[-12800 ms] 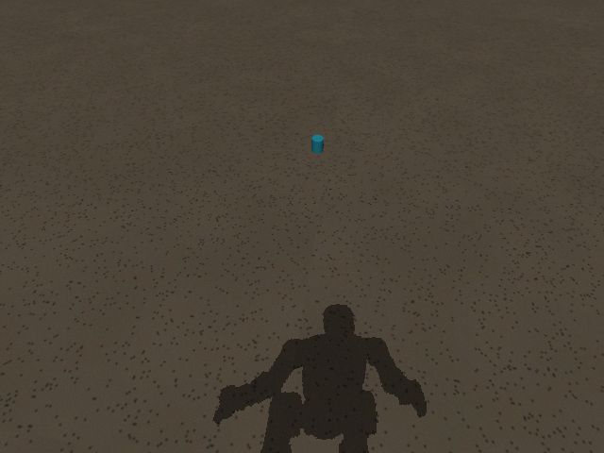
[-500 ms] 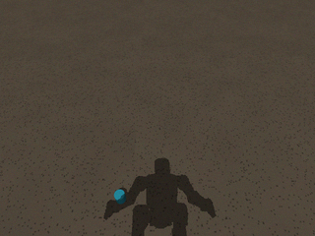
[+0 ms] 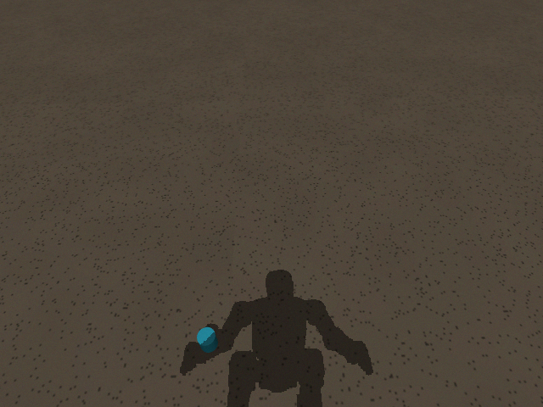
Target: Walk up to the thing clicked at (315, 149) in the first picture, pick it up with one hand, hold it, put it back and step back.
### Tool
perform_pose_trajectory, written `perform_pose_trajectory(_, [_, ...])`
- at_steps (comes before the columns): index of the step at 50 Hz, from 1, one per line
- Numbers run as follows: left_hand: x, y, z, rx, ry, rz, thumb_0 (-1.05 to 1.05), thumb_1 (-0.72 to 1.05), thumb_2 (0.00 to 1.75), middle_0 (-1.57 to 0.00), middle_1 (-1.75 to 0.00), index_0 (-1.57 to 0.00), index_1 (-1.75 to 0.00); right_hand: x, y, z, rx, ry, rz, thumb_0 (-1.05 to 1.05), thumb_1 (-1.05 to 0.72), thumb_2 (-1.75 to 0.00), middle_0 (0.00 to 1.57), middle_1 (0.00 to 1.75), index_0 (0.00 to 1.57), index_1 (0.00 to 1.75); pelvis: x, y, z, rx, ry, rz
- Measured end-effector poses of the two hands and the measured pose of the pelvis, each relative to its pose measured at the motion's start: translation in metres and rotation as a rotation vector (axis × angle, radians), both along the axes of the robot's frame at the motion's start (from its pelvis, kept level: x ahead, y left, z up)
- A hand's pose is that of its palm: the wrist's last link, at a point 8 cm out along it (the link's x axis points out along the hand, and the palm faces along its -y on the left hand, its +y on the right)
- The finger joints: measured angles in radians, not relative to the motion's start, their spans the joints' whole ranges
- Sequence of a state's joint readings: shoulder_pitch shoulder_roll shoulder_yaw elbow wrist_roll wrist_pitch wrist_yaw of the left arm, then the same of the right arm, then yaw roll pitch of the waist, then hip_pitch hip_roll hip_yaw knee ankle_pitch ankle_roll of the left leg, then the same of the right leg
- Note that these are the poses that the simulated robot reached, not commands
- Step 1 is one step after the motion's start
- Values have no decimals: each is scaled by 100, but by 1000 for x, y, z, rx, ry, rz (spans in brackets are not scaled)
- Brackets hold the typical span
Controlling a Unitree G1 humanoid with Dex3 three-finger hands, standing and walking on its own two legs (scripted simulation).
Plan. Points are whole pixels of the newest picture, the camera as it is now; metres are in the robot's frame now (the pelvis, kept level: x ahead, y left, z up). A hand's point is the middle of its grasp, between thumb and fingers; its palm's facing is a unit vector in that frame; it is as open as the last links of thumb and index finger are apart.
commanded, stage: stand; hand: left
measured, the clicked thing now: (207, 340) +0.47 +0.23 -0.74
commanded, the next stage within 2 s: walk up in 0.08 s
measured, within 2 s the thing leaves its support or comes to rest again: neither
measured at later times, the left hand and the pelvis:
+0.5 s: hand out of the picture +0.07 +0.31 -0.19, palm faces -0.06 -0.92 -0.39, open 7.4 cm; pelvis -0.08 +0.04 -0.03, yaw -1 degrees
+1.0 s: hand out of the picture -0.04 +0.27 -0.14, palm faces -0.07 -0.90 -0.42, open 7.4 cm; pelvis -0.18 +0.02 -0.02, yaw -4 degrees
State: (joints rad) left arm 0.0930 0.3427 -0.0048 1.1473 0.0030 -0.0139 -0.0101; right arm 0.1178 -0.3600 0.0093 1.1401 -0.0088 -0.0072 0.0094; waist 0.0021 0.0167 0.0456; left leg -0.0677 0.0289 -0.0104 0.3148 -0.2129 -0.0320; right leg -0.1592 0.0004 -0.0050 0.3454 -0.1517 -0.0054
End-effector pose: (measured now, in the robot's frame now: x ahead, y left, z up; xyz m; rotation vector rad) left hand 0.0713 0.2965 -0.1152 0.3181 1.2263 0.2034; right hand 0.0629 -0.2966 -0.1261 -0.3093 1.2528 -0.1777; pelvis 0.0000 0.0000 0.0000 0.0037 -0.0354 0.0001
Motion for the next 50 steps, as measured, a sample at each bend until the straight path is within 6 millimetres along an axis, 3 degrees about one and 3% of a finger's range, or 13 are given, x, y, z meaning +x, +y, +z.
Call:
perform_pose_trajectory(6, [3, 2, -1, 3, -8, 10, 0, 90, 90, -21, -30, -20, -30, 4, 0, -1, 1, -3, -2, 0, -90, -90, 20, 30, 20, 30, -2, 0, -1, 0, 6, -1])
perform_pose_trajectory(13, [-1, 18, -8, 35, -17, 0, 0, 90, 90, -21, -30, -20, -30, -5, -8, -5, -43, 15, -8, 0, -90, -90, 20, 30, 20, 30, -32, 7, -11, 0, 12, -4])
perform_pose_trajectory(17, [-3, 33, -15, 43, -29, -41, 0, 90, 90, -21, -30, -20, -30, -28, -4, -3, -78, 27, -19, 0, -91, -90, 20, 30, 20, 30, -49, 22, -16, 15, 22, -5])
perform_pose_trajectory(23, [1, 56, -34, 47, -86, -69, 0, 90, 90, -21, -30, -20, -30, -84, 11, -5, -127, 80, -36, 0, -91, -90, 20, 30, 20, 30, -73, 42, -32, 12, 13, -10])
perform_pose_trajectory(29, [-23, 47, -28, 20, -53, -85, 0, 90, 90, -20, -30, -20, -30, -121, 25, 2, -111, 102, -65, 1, -90, -90, 20, 30, 20, 30, -88, 44, -21, -20, 22, -26])
perform_pose_trajectory(34, [-48, 41, -26, 29, -27, -107, 0, 90, 90, -21, -30, -20, -30, -127, 21, -4, -97, 43, -70, 1, -90, -90, 21, 30, 20, 30, -107, 38, -22, -13, 22, -51])
perform_pose_trajectory(40, [-77, 23, -19, 64, -40, -112, 0, 90, 90, -21, -30, -20, -30, -129, 1, -25, -61, -26, -76, 1, -90, -90, 21, 30, 20, 30, -132, 22, -31, -37, -10, -60])
perform_pose_trajectory(45, [-102, 13, 1, 63, -66, -106, 0, 90, 90, -21, -30, -20, -30, -132, -1, -15, -37, -75, -70, 1, -90, -90, 20, 30, 20, 30, -152, 16, -19, 33, -3, -79])
perform_pose_trajectory(50, [-117, 15, 10, 76, -119, -107, 0, 90, 90, -21, -30, -20, -30, -149, -4, -10, -58, -90, -29, 0, -90, -90, 20, 30, 20, 30, -177, 18, -17, 33, 17, -63])
